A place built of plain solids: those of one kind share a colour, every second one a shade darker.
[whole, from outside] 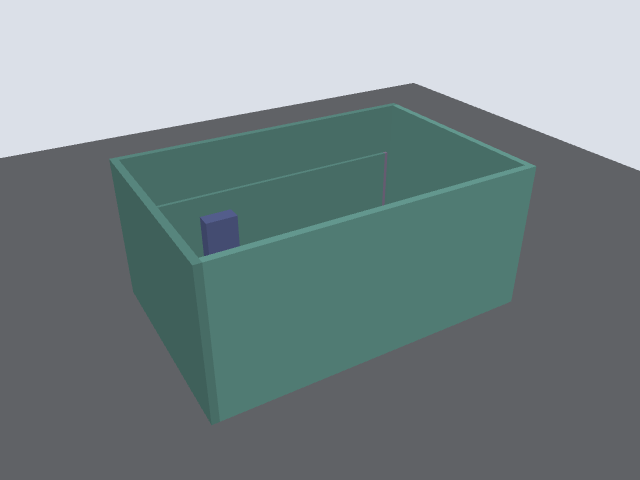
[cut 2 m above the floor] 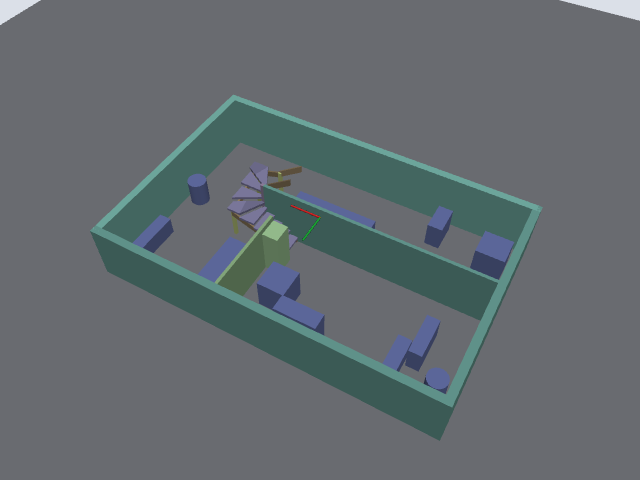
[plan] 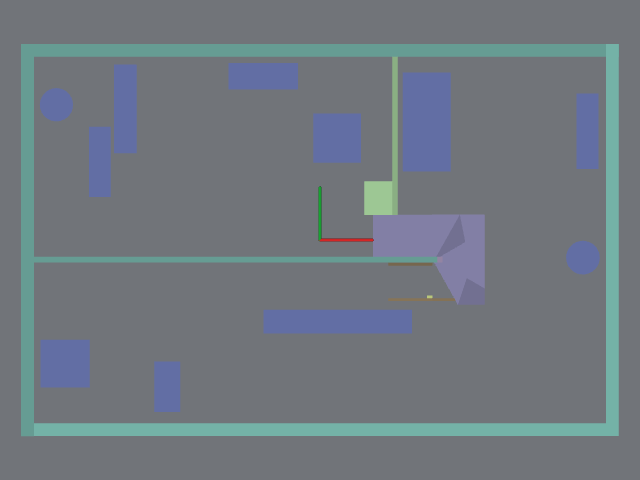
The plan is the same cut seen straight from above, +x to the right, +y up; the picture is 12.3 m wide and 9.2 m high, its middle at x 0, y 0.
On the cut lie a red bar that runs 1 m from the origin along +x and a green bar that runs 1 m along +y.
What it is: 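A barn, workshop or loft; a timber stair that turns on kite winders round a square newel, open at its outer side over a tall bay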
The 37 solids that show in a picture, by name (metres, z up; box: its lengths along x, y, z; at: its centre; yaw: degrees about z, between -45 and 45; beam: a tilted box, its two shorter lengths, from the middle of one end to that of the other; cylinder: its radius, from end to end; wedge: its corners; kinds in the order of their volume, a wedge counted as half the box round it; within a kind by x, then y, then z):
{
 "wall_1": {"box": [0.25, 7.52, 5.28], "at": [-5.6, 0.0, 2.59]},
 "wall_2": {"box": [7.75, 0.12, 5.28], "at": [-1.63, -0.38, 2.59]},
 "wall_3": {"box": [11.46, 0.25, 5.28], "at": [0.0, -3.63, 2.59]},
 "wall_4": {"box": [11.46, 0.25, 5.28], "at": [0.0, 3.63, 2.59]},
 "wall_5": {"box": [0.25, 7.52, 5.28], "at": [5.6, 0.0, 2.59]},
 "piece_1": {"cylinder": 0.32, "from": [-5.05, 2.59, 0.0], "to": [-5.05, 2.59, 0.9]},
 "piece_2": {"box": [0.95, 0.92, 1.13], "at": [-4.88, -2.37, 0.52]},
 "piece_3": {"box": [0.42, 1.35, 0.89], "at": [-4.22, 1.5, 0.4]},
 "piece_4": {"box": [0.97, 0.48, 1.7], "at": [-3.85, -0.74, 3.81]},
 "piece_5": {"box": [0.43, 1.7, 0.63], "at": [-3.73, 2.51, 0.26]},
 "piece_6": {"box": [0.5, 0.97, 0.95], "at": [-2.93, -2.81, 0.42]},
 "piece_7": {"box": [1.33, 0.51, 1.95], "at": [-1.09, 3.14, 0.92]},
 "piece_8": {"box": [0.92, 0.95, 1.13], "at": [0.33, 1.95, 0.52]},
 "piece_9": {"box": [2.85, 0.46, 0.77], "at": [0.34, -1.56, 0.34]},
 "piece_10": {"box": [0.92, 1.9, 1.13], "at": [2.05, 2.26, 0.52]},
 "piece_11": {"cylinder": 0.32, "from": [5.04, -0.34, 0.0], "to": [5.04, -0.34, 0.91]},
 "piece_12": {"box": [0.43, 1.45, 0.68], "at": [5.13, 2.08, 0.29]},
 "part_1": {"box": [0.55, 0.65, 1.68], "at": [1.12, 0.8, 0.79]},
 "part_2": {"box": [0.11, 3.05, 1.88], "at": [1.44, 2.0, 0.89]},
 "tread_1": {"box": [0.32, 0.82, 0.09], "at": [1.17, 0.08, 0.17]},
 "tread_2": {"box": [0.32, 0.82, 0.09], "at": [1.46, 0.08, 0.38]},
 "tread_3": {"box": [0.32, 0.82, 0.09], "at": [1.74, 0.08, 0.59]},
 "tread_4": {"box": [0.32, 0.82, 0.09], "at": [2.03, 0.08, 0.8]},
 "tread_5": {"wedge": [[2.16, -0.33, 0.97], [2.16, -0.33, 1.06], [2.16, 0.49, 0.97], [2.16, 0.49, 1.06], [2.26, -0.33, 0.97], [2.26, -0.33, 1.06], [2.72, 0.49, 0.97], [2.72, 0.49, 1.06]]},
 "tread_6": {"wedge": [[2.18, -0.42, 1.82], [2.18, -0.42, 1.9], [2.29, -0.43, 1.82], [2.29, -0.43, 1.9], [2.64, -1.24, 1.82], [2.64, -1.24, 1.9], [2.81, -0.73, 1.82], [2.81, -0.73, 1.9]]},
 "tread_7": {"wedge": [[2.22, -0.33, 1.18], [2.22, -0.33, 1.27], [2.34, -0.34, 1.18], [2.34, -0.34, 1.27], [2.68, 0.49, 1.18], [2.68, 0.49, 1.27], [2.79, -0.08, 1.18], [2.79, -0.08, 1.27]]},
 "tread_8": {"wedge": [[2.23, -0.43, 1.61], [2.23, -0.43, 1.69], [2.34, -0.38, 1.61], [2.34, -0.38, 1.69], [3.16, -0.97, 1.61], [3.16, -0.97, 1.69], [3.16, -0.38, 1.61], [3.16, -0.38, 1.69]]},
 "tread_9": {"wedge": [[2.29, -0.33, 1.39], [2.29, -0.33, 1.48], [2.34, -0.41, 1.39], [2.34, -0.41, 1.48], [3.16, -0.41, 1.39], [3.16, -0.41, 1.48], [3.16, 0.18, 1.39], [3.16, 0.18, 1.48]]},
 "tread_10": {"wedge": [[2.64, -1.24, 1.82], [2.64, -1.24, 1.9], [2.81, -0.73, 1.82], [2.81, -0.73, 1.9], [3.16, -1.24, 1.82], [3.16, -1.24, 1.9], [3.16, -0.93, 1.82], [3.16, -0.93, 1.9]]},
 "tread_11": {"wedge": [[2.68, 0.49, 1.18], [2.68, 0.49, 1.27], [2.79, -0.08, 1.18], [2.79, -0.08, 1.27], [3.16, 0.14, 1.18], [3.16, 0.14, 1.27], [3.16, 0.49, 1.18], [3.16, 0.49, 1.27]]},
 "newel_1": {"box": [0.12, 0.12, 5.28], "at": [2.29, -0.38, 2.59]},
 "carriage_1": {"wedge": [[1.31, -1.17, 2.38], [1.31, -1.17, 2.61], [1.31, -1.11, 2.38], [1.31, -1.11, 2.61], [2.16, -1.17, 1.77], [2.16, -1.17, 2.01], [2.16, -1.11, 1.77], [2.16, -1.11, 2.01]]},
 "carriage_2": {"wedge": [[1.31, -0.49, 2.38], [1.31, -0.49, 2.61], [1.31, -0.43, 2.38], [1.31, -0.43, 2.61], [2.16, -0.49, 1.77], [2.16, -0.49, 2.01], [2.16, -0.43, 1.77], [2.16, -0.43, 2.01]]},
 "carriage_3": {"wedge": [[2.16, -1.17, 1.76], [2.16, -1.17, 1.96], [2.16, -1.11, 1.76], [2.16, -1.11, 1.96], [3.06, -1.17, 1.44], [3.06, -1.17, 1.65], [3.06, -1.11, 1.44], [3.06, -1.11, 1.65]]},
 "carriage_4": {"wedge": [[2.16, 0.36, 0.54], [2.16, 0.36, 0.75], [2.16, 0.42, 0.54], [2.16, 0.42, 0.75], [3.06, 0.36, 0.89], [3.06, 0.36, 1.1], [3.06, 0.42, 0.89], [3.06, 0.42, 1.1]]},
 "post_1": {"box": [0.11, 0.11, 2.08], "at": [2.1, -1.12, 0.99]},
 "post_2": {"box": [0.11, 0.11, 1.23], "at": [3.04, 0.36, 0.57]}
}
